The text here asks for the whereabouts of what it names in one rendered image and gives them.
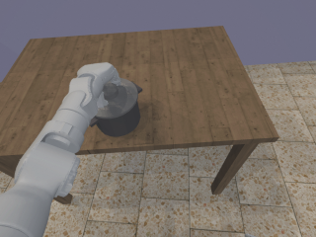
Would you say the lid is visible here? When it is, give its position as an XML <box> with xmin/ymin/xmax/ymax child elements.
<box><xmin>95</xmin><ymin>78</ymin><xmax>138</xmax><ymax>119</ymax></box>

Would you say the table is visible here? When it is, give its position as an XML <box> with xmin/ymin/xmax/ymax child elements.
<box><xmin>0</xmin><ymin>26</ymin><xmax>279</xmax><ymax>204</ymax></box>

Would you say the robot left hand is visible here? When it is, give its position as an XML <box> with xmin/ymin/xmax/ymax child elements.
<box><xmin>77</xmin><ymin>62</ymin><xmax>121</xmax><ymax>109</ymax></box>

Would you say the robot left upper arm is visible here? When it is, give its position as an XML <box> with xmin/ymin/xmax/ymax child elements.
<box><xmin>0</xmin><ymin>141</ymin><xmax>80</xmax><ymax>237</ymax></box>

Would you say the left robot forearm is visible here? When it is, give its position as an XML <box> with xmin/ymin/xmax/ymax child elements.
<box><xmin>14</xmin><ymin>71</ymin><xmax>104</xmax><ymax>184</ymax></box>

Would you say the knob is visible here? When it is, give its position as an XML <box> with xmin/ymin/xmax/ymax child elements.
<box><xmin>103</xmin><ymin>83</ymin><xmax>119</xmax><ymax>100</ymax></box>

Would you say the pot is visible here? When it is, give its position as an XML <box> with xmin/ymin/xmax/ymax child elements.
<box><xmin>89</xmin><ymin>81</ymin><xmax>143</xmax><ymax>137</ymax></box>

